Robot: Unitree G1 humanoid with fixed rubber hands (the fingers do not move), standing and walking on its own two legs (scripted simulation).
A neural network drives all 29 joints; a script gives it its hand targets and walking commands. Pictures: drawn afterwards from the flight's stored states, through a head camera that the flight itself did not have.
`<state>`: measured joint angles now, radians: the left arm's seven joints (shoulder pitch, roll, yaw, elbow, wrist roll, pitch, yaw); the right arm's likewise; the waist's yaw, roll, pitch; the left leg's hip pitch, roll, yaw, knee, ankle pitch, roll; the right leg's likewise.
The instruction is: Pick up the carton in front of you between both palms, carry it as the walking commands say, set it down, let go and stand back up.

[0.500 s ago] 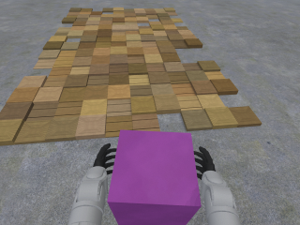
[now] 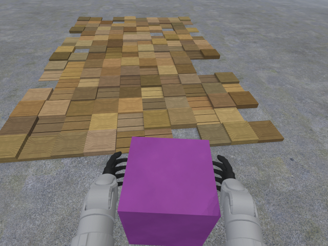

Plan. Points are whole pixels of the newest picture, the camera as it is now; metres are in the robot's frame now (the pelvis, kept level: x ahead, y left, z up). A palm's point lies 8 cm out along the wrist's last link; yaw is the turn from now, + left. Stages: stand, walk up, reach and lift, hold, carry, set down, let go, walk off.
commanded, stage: reach and lift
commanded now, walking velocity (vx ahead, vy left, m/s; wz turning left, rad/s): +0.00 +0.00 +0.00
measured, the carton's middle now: (167, 193) +0.31 +0.00 -0.05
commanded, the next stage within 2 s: hold in 0.54 s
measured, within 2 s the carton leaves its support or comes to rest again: neither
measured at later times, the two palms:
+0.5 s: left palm (109, 176) +0.30 +0.15 +0.04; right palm (228, 180) +0.30 -0.15 +0.04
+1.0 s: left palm (107, 175) +0.29 +0.15 +0.05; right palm (230, 180) +0.29 -0.15 +0.06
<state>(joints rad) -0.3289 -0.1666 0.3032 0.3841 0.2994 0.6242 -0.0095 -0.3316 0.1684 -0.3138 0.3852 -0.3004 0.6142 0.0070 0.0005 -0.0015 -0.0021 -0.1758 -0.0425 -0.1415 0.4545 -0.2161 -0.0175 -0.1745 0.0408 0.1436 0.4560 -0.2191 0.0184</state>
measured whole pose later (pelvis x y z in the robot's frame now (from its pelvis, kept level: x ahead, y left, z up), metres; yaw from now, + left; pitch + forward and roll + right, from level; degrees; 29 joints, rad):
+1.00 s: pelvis +0.01 +0.00 +0.00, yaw +0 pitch -7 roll +0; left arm -0.29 -0.16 0.24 0.25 0.28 0.76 -0.01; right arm -0.29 0.16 -0.25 0.26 -0.29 0.75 0.01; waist 0.00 0.00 0.01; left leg -0.06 -0.03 -0.14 0.37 -0.19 -0.01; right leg -0.06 0.03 0.14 0.37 -0.19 0.02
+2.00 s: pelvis +0.01 +0.00 +0.00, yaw +0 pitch -3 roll +0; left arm -0.25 -0.15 0.20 0.20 0.26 0.78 0.00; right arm -0.26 0.15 -0.21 0.21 -0.26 0.77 0.00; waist 0.00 0.00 -0.07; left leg -0.17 -0.02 -0.09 0.46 -0.31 -0.01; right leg -0.17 0.02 0.09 0.46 -0.32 0.01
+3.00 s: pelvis +0.48 +0.05 +0.00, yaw -3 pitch +4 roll +0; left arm -0.12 -0.13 0.10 -0.29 0.12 1.19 0.08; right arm -0.12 0.13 -0.09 -0.28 -0.11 1.17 -0.09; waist -0.03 -0.01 -0.04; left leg -0.33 0.01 0.26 0.43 -0.18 0.11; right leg -0.45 -0.09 -0.06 1.15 -0.30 -0.02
